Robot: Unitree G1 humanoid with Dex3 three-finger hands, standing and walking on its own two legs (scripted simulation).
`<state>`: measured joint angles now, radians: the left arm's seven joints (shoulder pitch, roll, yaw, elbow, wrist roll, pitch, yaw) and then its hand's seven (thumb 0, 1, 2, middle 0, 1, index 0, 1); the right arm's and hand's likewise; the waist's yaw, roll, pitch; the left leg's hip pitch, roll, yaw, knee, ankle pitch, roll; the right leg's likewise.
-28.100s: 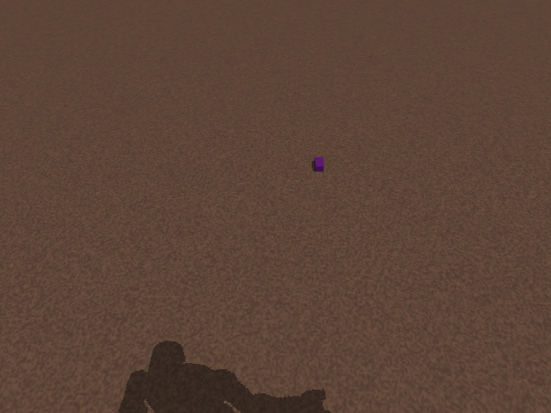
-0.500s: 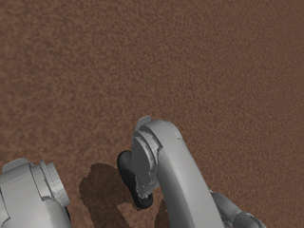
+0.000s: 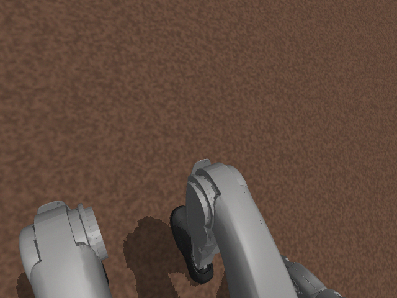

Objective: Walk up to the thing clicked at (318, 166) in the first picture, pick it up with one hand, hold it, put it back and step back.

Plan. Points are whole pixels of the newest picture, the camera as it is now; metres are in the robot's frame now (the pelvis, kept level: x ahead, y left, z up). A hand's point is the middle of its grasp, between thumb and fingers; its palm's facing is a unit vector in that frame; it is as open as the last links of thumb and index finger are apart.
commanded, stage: withdraw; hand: left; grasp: from above
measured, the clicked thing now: out of the picture +0.45 +0.35 -0.29
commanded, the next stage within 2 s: home in 0.52 s
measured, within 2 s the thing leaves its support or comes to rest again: neither
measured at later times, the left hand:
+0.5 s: hand out of the picture +0.42 +0.35 -0.11, palm faces -0.50 -0.13 -0.85, open 13.5 cm
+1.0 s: hand out of the picture +0.44 +0.35 -0.10, palm faces -0.30 -0.36 -0.88, open 10.3 cm
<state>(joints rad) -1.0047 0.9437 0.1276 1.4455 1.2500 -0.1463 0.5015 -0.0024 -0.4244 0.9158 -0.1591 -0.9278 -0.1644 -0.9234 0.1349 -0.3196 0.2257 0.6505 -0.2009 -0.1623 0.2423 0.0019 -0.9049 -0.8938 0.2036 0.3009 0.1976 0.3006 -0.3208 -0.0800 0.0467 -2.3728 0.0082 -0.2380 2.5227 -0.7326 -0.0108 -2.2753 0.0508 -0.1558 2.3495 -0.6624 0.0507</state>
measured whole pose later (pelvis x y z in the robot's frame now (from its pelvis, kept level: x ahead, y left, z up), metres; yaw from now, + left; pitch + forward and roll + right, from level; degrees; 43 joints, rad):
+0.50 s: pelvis -0.02 -0.01 +0.05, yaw +6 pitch +34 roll -9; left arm -1.02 0.83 0.01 1.38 1.19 -0.22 0.18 0.00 -0.41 0.93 -0.18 -0.90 -0.18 -0.91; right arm 0.16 -0.34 0.13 0.64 -0.10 0.02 0.11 0.00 -0.90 -0.89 0.20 0.30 0.20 0.30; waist -0.26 -0.02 -0.03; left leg -2.27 0.00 -0.15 2.32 -0.65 0.00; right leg -2.19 0.02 -0.09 2.22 -0.62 0.03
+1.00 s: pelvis +0.00 +0.00 +0.05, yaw +6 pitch +37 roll -9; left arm -0.85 0.74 0.15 1.10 0.92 -0.05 0.16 0.00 0.27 0.89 -0.23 -0.50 -0.22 -0.52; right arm 0.23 -0.24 0.09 0.65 -0.08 0.00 0.16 0.00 -0.90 -0.89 0.20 0.30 0.20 0.30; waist -0.23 0.03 -0.08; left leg -2.28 0.00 -0.13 2.33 -0.70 0.00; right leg -2.20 0.02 -0.08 2.22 -0.67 0.05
